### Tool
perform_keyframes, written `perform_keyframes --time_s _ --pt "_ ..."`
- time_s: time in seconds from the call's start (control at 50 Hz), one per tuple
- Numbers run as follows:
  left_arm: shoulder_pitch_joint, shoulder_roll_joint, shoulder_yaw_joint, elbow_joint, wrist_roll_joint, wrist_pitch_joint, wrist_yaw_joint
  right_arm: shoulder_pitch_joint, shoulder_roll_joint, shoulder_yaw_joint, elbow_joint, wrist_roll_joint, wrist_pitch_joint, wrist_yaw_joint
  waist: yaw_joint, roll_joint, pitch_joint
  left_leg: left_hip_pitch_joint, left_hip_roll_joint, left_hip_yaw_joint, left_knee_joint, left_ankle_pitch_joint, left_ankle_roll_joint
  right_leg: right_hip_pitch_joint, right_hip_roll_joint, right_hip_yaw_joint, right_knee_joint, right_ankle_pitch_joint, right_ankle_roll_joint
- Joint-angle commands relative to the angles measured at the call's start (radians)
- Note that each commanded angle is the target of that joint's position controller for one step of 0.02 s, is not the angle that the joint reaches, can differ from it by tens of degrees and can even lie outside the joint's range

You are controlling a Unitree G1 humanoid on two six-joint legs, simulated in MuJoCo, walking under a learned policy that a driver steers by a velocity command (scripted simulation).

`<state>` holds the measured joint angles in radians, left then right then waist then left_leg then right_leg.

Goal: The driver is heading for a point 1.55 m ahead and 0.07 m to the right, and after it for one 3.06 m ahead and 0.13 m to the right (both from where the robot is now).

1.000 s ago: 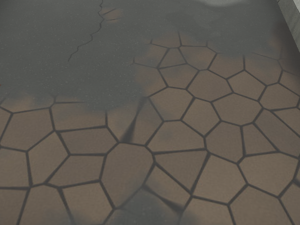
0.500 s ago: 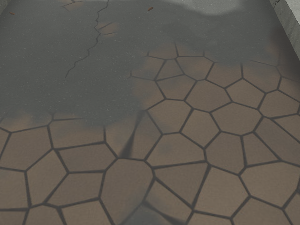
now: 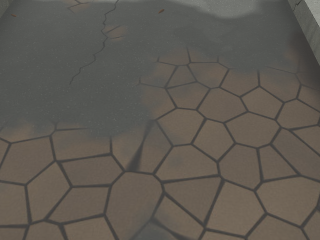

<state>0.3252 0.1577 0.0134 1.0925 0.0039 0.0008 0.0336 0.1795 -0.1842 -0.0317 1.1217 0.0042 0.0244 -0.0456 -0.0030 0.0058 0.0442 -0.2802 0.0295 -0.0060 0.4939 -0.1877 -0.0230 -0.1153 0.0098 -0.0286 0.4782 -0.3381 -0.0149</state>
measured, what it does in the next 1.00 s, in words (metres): stands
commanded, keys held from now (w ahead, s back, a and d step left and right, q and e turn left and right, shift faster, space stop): no key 0.82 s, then w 0.18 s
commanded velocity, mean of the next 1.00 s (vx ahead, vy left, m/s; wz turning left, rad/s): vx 0.03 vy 0.00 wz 0.00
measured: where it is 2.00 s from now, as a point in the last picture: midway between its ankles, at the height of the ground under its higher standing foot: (188, 234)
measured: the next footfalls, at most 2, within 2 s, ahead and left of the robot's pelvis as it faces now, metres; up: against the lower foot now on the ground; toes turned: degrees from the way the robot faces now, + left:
right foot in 1.74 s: +0.59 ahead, -0.23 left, -0.18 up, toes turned -5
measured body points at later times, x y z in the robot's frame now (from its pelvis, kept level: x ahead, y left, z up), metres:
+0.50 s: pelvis +0.00 +0.00 +0.00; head +0.02 +0.00 +0.45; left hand -0.04 +0.22 -0.16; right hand +0.02 -0.24 -0.16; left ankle +0.05 +0.13 -0.74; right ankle -0.05 -0.11 -0.74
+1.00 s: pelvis +0.03 +0.01 +0.00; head +0.03 +0.02 +0.45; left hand -0.05 +0.24 -0.16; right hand +0.05 -0.23 -0.16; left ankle +0.04 +0.12 -0.72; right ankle -0.05 -0.11 -0.74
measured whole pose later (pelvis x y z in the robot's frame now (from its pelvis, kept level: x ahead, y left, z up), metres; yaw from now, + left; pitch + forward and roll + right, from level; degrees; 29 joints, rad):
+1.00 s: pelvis +0.03 +0.01 +0.00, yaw +0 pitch +0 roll +0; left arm 0.48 0.17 0.03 1.08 -0.01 -0.02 0.05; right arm 0.29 -0.19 -0.02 1.11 0.02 -0.02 -0.02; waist 0.02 -0.01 -0.01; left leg -0.35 0.01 0.04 0.75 -0.40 0.05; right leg -0.09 0.00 -0.03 0.49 -0.40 -0.02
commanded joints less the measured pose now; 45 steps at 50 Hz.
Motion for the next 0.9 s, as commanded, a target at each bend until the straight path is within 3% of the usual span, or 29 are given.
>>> perform_keyframes --time_s 0.02,0.82,0.86,0.9 --pt "0.089 0.082 0.011 -0.007 0.000 -0.004 0.003 0.031 -0.090 -0.011 -0.016 -0.001 -0.005 -0.003 -0.001 -0.011 0.018 0.127 0.012 -0.016 -0.042 0.141 0.038 -0.167 -0.040 0.040 -0.128 0.128 -0.010" --pt "0.190 0.059 -0.006 0.000 -0.003 -0.007 0.005 0.113 -0.073 0.005 -0.005 0.004 -0.006 -0.004 0.000 -0.009 0.036 0.112 0.004 -0.018 -0.043 0.136 0.036 -0.167 -0.034 0.031 -0.129 0.139 -0.011" --pt "0.218 0.068 -0.001 0.012 -0.009 -0.003 0.009 0.130 -0.066 0.005 0.004 0.007 -0.004 -0.006 0.004 -0.033 0.028 0.100 -0.040 0.032 0.001 -0.105 0.037 -0.172 -0.028 0.037 -0.149 -0.119 -0.035" --pt "0.219 0.123 0.018 -0.010 -0.021 -0.003 0.017 0.086 -0.073 0.000 -0.022 0.012 -0.014 -0.005 0.025 -0.098 0.101 -0.052 -0.080 0.080 0.111 -0.328 0.048 -0.192 -0.110 0.162 -0.224 -0.432 -0.108"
